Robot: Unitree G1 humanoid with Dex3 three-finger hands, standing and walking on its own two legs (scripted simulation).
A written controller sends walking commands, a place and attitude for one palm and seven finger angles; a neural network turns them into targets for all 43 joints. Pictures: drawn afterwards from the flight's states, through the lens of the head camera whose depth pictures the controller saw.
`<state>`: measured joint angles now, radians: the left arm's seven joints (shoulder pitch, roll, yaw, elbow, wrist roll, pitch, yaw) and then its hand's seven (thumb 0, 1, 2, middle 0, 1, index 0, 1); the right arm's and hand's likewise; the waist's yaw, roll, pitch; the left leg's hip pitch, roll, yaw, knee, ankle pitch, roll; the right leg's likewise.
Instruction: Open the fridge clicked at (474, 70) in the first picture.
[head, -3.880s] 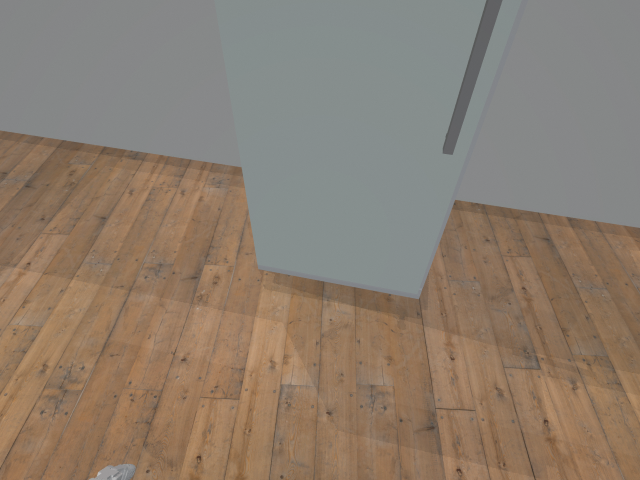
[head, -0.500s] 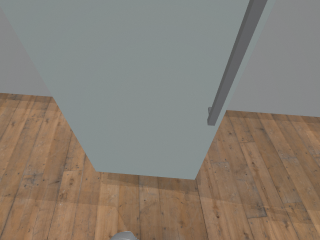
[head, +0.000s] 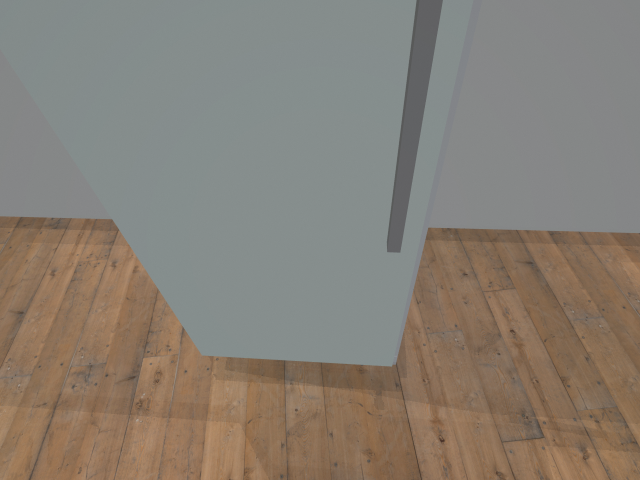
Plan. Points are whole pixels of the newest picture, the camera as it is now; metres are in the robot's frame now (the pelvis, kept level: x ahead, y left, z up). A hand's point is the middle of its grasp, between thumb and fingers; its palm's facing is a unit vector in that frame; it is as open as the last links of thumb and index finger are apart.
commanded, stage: come to a stop and stand still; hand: right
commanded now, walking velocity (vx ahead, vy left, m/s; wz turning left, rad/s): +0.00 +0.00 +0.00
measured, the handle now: (407, 133) +0.52 -0.08 +0.17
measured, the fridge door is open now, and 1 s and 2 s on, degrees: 0 0 0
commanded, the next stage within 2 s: look again from close up in 1.30 s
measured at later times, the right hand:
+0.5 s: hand out of the picture -0.03 -0.11 -0.18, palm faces +0.04 +0.98 -0.18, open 7.3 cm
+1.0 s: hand out of the picture +0.00 -0.15 -0.18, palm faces +0.03 +0.98 -0.20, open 7.4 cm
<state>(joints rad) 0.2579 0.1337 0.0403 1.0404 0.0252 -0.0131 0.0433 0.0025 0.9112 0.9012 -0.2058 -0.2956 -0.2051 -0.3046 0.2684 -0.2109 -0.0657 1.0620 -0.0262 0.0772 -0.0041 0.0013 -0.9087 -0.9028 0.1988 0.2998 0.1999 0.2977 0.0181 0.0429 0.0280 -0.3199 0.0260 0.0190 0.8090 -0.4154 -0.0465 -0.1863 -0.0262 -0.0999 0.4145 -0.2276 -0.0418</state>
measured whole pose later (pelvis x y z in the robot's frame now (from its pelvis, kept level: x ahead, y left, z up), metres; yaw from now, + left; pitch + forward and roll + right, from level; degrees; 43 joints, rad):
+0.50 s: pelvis -0.02 +0.05 +0.00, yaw +0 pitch -2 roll +0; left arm 0.31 0.11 0.01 1.18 0.01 0.00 0.02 0.00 0.91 0.90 -0.20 -0.30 -0.20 -0.30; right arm 0.30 -0.12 0.00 1.14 -0.01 0.00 -0.03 0.00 -0.92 -0.90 0.20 0.30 0.20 0.30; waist 0.01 -0.01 0.02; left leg -0.13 0.00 0.07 0.41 -0.25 0.03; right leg -0.17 -0.07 -0.08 0.40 -0.19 0.04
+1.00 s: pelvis -0.01 +0.02 -0.01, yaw +0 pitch -1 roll +0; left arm 0.30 0.16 0.00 1.06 0.01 -0.02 0.02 0.01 0.93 0.90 -0.20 -0.29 -0.20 -0.30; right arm 0.29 -0.16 0.00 1.08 -0.02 -0.01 -0.04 0.00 -0.91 -0.90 0.20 0.30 0.20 0.30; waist 0.00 -0.01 0.01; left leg -0.19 0.04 0.06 0.52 -0.31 -0.02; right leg -0.23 -0.01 -0.06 0.53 -0.29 -0.02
